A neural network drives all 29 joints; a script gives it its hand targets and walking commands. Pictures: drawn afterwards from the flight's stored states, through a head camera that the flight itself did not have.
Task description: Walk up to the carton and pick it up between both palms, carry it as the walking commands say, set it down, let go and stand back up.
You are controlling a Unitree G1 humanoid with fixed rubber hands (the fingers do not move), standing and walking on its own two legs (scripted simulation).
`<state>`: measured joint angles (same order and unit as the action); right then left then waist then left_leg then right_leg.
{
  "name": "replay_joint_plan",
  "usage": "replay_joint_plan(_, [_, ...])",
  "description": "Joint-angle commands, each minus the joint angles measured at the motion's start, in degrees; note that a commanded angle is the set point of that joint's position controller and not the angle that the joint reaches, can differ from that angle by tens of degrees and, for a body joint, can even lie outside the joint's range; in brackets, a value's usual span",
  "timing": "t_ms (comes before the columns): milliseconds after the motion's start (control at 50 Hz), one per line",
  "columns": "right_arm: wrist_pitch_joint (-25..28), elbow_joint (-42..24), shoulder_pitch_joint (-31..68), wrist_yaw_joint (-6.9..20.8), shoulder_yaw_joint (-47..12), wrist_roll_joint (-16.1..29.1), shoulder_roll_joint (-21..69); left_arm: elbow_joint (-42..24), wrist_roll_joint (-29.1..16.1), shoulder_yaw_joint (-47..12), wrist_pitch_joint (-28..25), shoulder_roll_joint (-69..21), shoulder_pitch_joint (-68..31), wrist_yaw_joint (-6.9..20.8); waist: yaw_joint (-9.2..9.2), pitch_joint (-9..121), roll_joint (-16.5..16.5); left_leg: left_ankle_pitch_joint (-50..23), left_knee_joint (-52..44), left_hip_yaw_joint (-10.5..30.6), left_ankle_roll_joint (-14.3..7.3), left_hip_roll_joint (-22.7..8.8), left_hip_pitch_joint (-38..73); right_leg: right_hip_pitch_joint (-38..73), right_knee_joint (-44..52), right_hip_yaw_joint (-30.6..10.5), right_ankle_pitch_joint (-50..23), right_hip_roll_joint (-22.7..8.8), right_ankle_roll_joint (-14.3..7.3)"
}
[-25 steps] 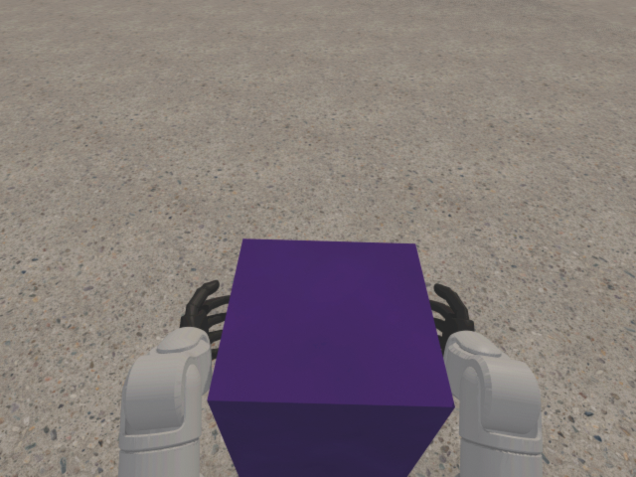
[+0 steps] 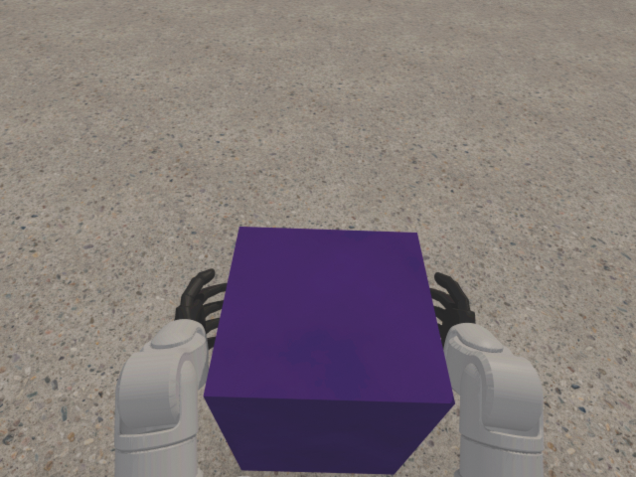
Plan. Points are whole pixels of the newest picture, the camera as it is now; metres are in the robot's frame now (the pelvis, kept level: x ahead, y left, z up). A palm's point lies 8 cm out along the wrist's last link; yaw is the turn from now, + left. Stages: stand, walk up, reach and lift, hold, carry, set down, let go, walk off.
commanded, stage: carry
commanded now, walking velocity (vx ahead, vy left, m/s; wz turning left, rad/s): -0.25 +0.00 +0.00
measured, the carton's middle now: (322, 360) +0.27 +0.00 +0.01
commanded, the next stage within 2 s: none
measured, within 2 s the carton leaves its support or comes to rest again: neither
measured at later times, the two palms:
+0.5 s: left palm (144, 419) +0.17 +0.18 +0.08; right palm (454, 415) +0.18 -0.13 +0.09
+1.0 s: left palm out of the picture +0.02 +0.12 +0.10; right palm out of the picture +0.01 -0.18 +0.09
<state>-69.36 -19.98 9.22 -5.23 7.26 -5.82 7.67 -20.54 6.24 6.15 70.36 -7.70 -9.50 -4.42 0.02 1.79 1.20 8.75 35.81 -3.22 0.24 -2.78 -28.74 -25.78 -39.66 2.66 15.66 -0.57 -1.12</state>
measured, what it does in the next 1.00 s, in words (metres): walks backwards: left foot, then right foot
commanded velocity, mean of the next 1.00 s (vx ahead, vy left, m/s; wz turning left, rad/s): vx -0.25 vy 0.00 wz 0.00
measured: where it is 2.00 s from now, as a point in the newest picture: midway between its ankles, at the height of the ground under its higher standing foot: outside the picture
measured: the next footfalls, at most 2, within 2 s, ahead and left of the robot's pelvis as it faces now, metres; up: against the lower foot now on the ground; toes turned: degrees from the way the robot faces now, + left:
left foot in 0.42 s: -0.03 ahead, +0.12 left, +0.00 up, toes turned +4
right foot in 0.78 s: -0.20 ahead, -0.12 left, +0.00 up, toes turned -5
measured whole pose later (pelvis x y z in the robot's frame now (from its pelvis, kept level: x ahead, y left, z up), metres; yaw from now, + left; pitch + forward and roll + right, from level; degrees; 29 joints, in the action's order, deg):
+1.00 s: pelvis -0.25 -0.01 +0.02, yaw -2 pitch +3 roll +1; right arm -69.5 -24.1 7.8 -6.0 6.4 -4.6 7.5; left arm -24.6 6.0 4.6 69.7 -7.5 -7.2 -4.7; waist 1.7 -0.1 -0.4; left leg 27.1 60.1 0.5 3.6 0.5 -30.6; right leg -20.3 -31.3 2.8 14.3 -1.7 -1.6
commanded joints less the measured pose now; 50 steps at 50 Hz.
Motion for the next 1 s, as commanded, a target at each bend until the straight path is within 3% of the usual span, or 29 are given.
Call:
replay_joint_plan(0, [-0.4, -4.9, 25.4, 15.1, -40.5, 22.8, 50.9, -5.4, -22.2, -40.3, -0.7, -50.1, -26.5, 13.8, -0.3, 16.9, -5.2, 3.6, -10.3, 9.5, -3.0, -8.7, 9.5, 2.2, 5.3, -4.8, 5.0, -5.2, -2.2])
replay_joint_plan(80, [-0.4, -5.3, 24.6, 14.9, -40.7, 22.4, 51.9, -5.8, -22.9, -40.7, -0.8, -51.0, -26.5, 14.2, -0.38, 17.8, -9.3, 8.9, -15.7, 11.9, -4.3, -11.5, 6.6, 6.4, -1.0, -2.1, 6.2, -2.7, -1.5])
replay_joint_plan(140, [-0.5, -5.3, 23.8, 14.6, -40.8, 21.7, 51.9, -5.5, -23.5, -40.4, -0.7, -51.2, -26.7, 14.6, -0.36, 17.1, -5.7, 14.2, -13.1, 8.5, -2.7, -9.3, 2.3, 8.5, 3.7, -4.6, 6.0, -4.5, -2.7])
replay_joint_plan(180, [-0.6, -5.8, 24.2, 14.6, -40.8, 21.4, 51.6, -5.2, -23.2, -39.9, -0.5, -51.1, -26.0, 14.8, -0.62, 14.6, 7.6, 16.8, 1.3, 0.9, -0.3, -1.8, 0.0, 4.2, 19.9, -16.7, 11.0, -14.2, -6.5])
replay_joint_plan(200, [-0.5, -5.9, 25.2, 14.7, -40.6, 21.6, 51.3, -4.8, -23.1, -39.8, -0.5, -51.5, -25.7, 14.9, -0.99, 13.9, 13.4, 17.5, 16.5, -1.8, 0.2, 1.9, 1.1, 0.6, 23.3, -21.5, 4.2, -20.8, -9.8])
replay_joint_plan(220, [-0.1, -5.9, 26.1, 14.9, -41.1, 22.3, 51.6, -5.0, -23.0, -40.1, -0.5, -51.6, -25.1, 15.0, -1.25, 14.0, 11.6, 20.4, 26.8, 1.7, -0.2, 2.0, 0.9, -1.1, 23.2, -20.0, -3.6, -22.0, -11.8])
replay_joint_plan(240, [0.0, -5.5, 26.3, 15.0, -41.5, 22.7, 52.1, -5.1, -22.6, -40.3, -0.6, -51.5, -25.1, 15.0, -0.97, 14.9, 8.0, 19.1, 31.3, 3.2, -0.3, 1.7, 1.1, -0.4, 20.8, -14.9, -9.2, -19.9, -11.2])
replay_joint_plan(280, [0.1, -5.7, 26.6, 15.0, -41.5, 23.6, 51.8, -5.6, -21.8, -39.9, -0.8, -50.9, -25.4, 14.5, -0.61, 17.3, 6.7, 18.2, 27.1, 1.8, 0.7, 1.6, 0.7, 5.3, 16.1, -8.9, -19.5, -15.8, -8.9])
replay_joint_plan(360, [-0.4, -5.6, 24.5, 14.9, -41.5, 23.6, 50.5, -4.7, -19.8, -38.4, -0.8, -49.4, -21.7, 13.5, -0.74, 21.9, 11.1, 19.6, 3.1, -1.0, 1.1, 3.4, 5.7, 16.6, 14.7, -10.0, -25.2, -14.6, -6.9])
replay_joint_plan(380, [-0.5, -5.0, 23.4, 15.0, -41.6, 23.3, 50.5, -3.6, -19.1, -38.3, -0.8, -49.3, -20.2, 13.3, -0.29, 22.8, 9.5, 12.5, -7.9, -2.6, 1.2, 3.6, 10.2, 17.1, 12.7, -8.1, -24.0, -13.5, -5.0])
replay_joint_plan(400, [-0.5, -4.5, 23.8, 15.2, -41.9, 23.3, 50.5, -3.1, -18.7, -38.6, -0.8, -49.6, -19.9, 13.0, -0.28, 22.2, 4.7, 8.4, -15.0, 2.2, 0.7, 0.6, 15.5, 13.1, 8.4, -6.0, -17.2, -10.7, -1.8])
replay_joint_plan(420, [-0.3, -3.5, 22.4, 15.6, -42.0, 22.8, 50.4, -4.0, -18.9, -39.7, -0.9, -49.6, -20.6, 13.0, 0.42, 19.6, -9.6, -2.0, -15.7, 17.5, -4.3, -11.5, 20.4, -2.7, 1.9, -1.0, -0.3, -5.1, 2.6])
replay_joint_plan(440, [0.0, -4.6, 23.3, 15.8, -42.3, 23.5, 51.2, -7.2, -19.8, -41.2, -1.0, -49.6, -24.5, 13.1, 1.52, 16.5, -20.3, -19.4, -17.0, 24.8, -11.9, -23.1, 17.1, -9.7, -12.8, 2.7, 20.9, -0.8, 3.9])
replay_joint_plan(460, [-0.2, -4.9, 24.2, 16.0, -41.7, 23.6, 51.9, -6.2, -19.8, -41.5, -1.0, -50.7, -24.9, 13.1, 1.15, 15.7, -15.0, -30.0, -15.2, 23.8, -13.0, -23.4, 15.1, -7.6, -24.9, -3.1, 21.4, 0.1, 2.7])
replay_joint_plan(480, [0.2, -5.6, 24.1, 16.3, -41.2, 23.2, 52.2, -5.4, -20.4, -41.8, -1.5, -51.6, -24.4, 13.3, 1.03, 15.3, -10.1, -29.8, -14.2, 18.5, -11.2, -19.8, 14.5, -7.1, -30.8, -4.3, 17.0, -0.2, 2.1])
replay_joint_plan(520, [0.7, -6.6, 24.7, 16.1, -41.2, 23.0, 52.3, -7.0, -21.9, -42.5, -1.9, -51.8, -26.6, 13.3, 0.44, 15.7, -9.2, -28.2, -11.3, 10.5, -8.8, -14.4, 17.0, -8.9, -34.7, -3.4, 9.3, -0.1, 2.8])
replay_joint_plan(560, [0.8, -7.1, 24.4, 15.7, -40.8, 22.8, 51.0, -8.4, -22.8, -42.6, -2.0, -50.9, -27.1, 13.1, 0.21, 17.6, -9.4, -29.9, -9.2, 7.6, -7.6, -11.9, 20.5, -7.1, -27.3, -1.2, 9.7, 0.4, 3.5])
replay_joint_plan(620, [0.4, -6.1, 20.3, 14.9, -39.3, 20.8, 48.6, -7.7, -23.1, -42.3, -1.3, -49.4, -25.3, 13.0, 1.17, 18.8, -12.9, -26.0, -12.1, 11.7, -8.0, -13.9, 24.0, -3.3, -12.9, 0.5, 14.0, 2.1, 2.8])
replay_joint_plan(680, [0.3, -4.8, 17.2, 14.5, -38.7, 19.1, 48.2, -5.4, -22.5, -41.8, -0.7, -48.8, -22.6, 13.3, 1.75, 20.3, -14.6, -29.7, -12.2, 13.9, -8.4, -15.2, 27.0, 1.1, -0.1, 1.0, 13.1, 2.7, 2.0])
replay_joint_plan(720, [0.3, -5.1, 17.7, 14.5, -39.4, 19.1, 48.2, -4.2, -22.2, -41.6, -0.7, -49.4, -21.0, 13.6, 0.89, 21.0, -13.0, -30.7, -10.2, 12.7, -6.1, -14.0, 25.9, 6.9, 13.3, 1.7, 4.7, 2.0, 1.8])
replay_joint_plan(740, [0.4, -5.5, 18.7, 14.4, -40.1, 19.4, 48.4, -4.1, -22.2, -41.5, -0.8, -49.6, -20.9, 13.7, 0.66, 20.4, -11.5, -27.5, -9.3, 12.1, -4.1, -12.7, 21.5, 11.2, 18.0, 0.0, 0.8, -0.7, 1.5])
replay_joint_plan(760, [0.5, -5.7, 19.7, 14.3, -40.9, 19.8, 48.8, -4.5, -22.4, -41.5, -0.8, -49.6, -21.3, 14.0, 0.49, 19.7, -7.9, -21.8, -7.5, 11.2, -1.9, -10.9, 15.5, 15.2, 19.9, -3.5, -0.9, -4.7, 0.9])
replay_joint_plan(780, [0.4, -5.6, 20.0, 14.2, -41.3, 20.2, 49.4, -5.0, -22.3, -41.3, -0.8, -49.1, -21.7, 14.3, 0.58, 20.1, 0.8, -7.9, -2.8, 7.8, 0.1, -7.8, 7.8, 20.3, 18.9, -9.7, -13.3, -12.0, -0.5])
replay_joint_plan(800, [0.1, -8.2, 23.7, 14.5, -43.4, 21.2, 49.7, -3.0, -21.0, -39.8, -1.4, -49.0, -19.1, 14.4, -0.1, 15.4, 16.4, 10.8, 2.1, -0.5, 2.1, -1.0, -1.2, 17.8, 17.2, -16.0, -30.9, -21.1, -6.9])
replay_joint_plan(820, [0.4, -9.3, 25.5, 14.5, -43.9, 22.3, 51.2, -7.0, -22.4, -40.7, -1.6, -50.0, -22.1, 14.7, -0.7, 13.8, 14.3, 22.9, 17.3, 2.4, 1.7, 1.0, -3.7, 16.2, 15.4, -15.3, -48.5, -23.0, -9.5])
replay_joint_plan(840, [0.7, -9.4, 26.9, 14.6, -44.7, 23.5, 52.8, -8.0, -22.7, -40.6, -1.6, -50.6, -23.3, 14.8, -0.94, 15.0, 9.4, 24.0, 26.2, 5.7, 1.0, 2.9, -3.6, 16.1, 14.6, -12.2, -54.0, -21.3, -10.8])
replay_joint_plan(860, [0.8, -9.3, 27.7, 15.0, -45.1, 24.4, 53.2, -8.1, -22.0, -40.5, -1.8, -50.7, -23.8, 14.6, -0.87, 15.4, 5.9, 21.5, 30.9, 6.7, 1.1, 3.0, -3.6, 15.4, 13.8, -8.5, -52.2, -19.0, -10.5])
replay_joint_plan(900, [0.8, -10.0, 28.4, 15.0, -45.1, 25.6, 52.3, -9.3, -20.9, -39.6, -1.9, -49.4, -23.6, 14.0, -0.67, 16.2, 6.0, 17.3, 33.2, 6.3, 2.6, 2.8, -5.1, 18.3, 12.0, -6.2, -49.4, -16.0, -9.5])
replay_joint_plan(980, [0.2, -10.8, 25.7, 14.2, -45.3, 25.1, 50.1, -9.2, -19.8, -38.1, -1.6, -47.5, -20.4, 13.6, -0.96, 19.6, 8.7, 21.0, 19.6, 2.7, 4.1, 2.9, -1.8, 24.6, 11.3, -8.2, -47.1, -14.5, -9.0])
